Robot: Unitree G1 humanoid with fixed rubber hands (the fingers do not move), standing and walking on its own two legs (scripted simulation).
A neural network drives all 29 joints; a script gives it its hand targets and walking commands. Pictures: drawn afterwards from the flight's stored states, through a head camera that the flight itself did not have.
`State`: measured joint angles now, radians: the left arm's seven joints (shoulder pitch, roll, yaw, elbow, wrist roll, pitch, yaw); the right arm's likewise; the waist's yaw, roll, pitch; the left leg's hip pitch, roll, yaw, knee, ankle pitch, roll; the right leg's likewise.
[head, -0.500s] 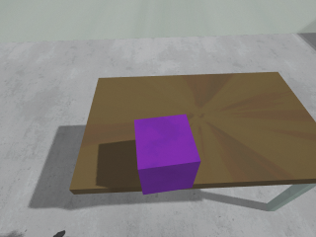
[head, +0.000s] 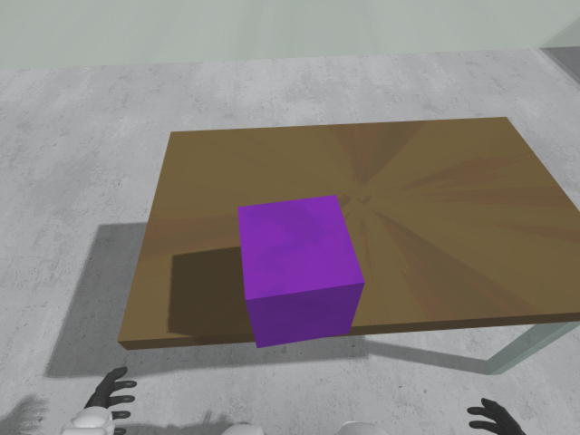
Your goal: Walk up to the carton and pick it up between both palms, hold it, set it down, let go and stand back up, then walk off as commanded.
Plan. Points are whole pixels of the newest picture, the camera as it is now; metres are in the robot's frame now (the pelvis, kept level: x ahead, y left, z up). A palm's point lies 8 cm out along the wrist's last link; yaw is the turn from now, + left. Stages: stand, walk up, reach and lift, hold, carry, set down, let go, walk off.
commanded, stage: reach and lift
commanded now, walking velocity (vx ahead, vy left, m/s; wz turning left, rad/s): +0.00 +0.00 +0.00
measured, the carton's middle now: (295, 273) +0.40 +0.02 -0.08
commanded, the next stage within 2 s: none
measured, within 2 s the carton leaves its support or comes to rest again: neither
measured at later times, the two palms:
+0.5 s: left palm out of the picture +0.14 +0.28 -0.05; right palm (510, 431) +0.16 -0.26 -0.06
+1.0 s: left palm (126, 410) +0.16 +0.24 -0.03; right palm (493, 424) +0.16 -0.24 -0.05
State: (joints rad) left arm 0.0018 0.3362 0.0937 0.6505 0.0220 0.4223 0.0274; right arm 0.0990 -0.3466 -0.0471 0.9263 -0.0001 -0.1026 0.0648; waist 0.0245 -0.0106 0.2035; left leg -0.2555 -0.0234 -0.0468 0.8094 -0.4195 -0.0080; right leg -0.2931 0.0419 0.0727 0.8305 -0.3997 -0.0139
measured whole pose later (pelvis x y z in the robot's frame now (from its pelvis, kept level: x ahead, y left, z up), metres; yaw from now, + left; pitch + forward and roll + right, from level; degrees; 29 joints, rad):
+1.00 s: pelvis -0.01 -0.01 +0.03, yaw +0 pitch -3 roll +1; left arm 0.16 0.24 0.00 0.54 -0.06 -0.12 0.13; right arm 0.10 -0.22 -0.05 0.84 0.00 -0.39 0.08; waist 0.02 -0.01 0.11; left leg -0.25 -0.01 -0.05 0.57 -0.26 -0.01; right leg -0.29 0.04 0.07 0.60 -0.24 -0.01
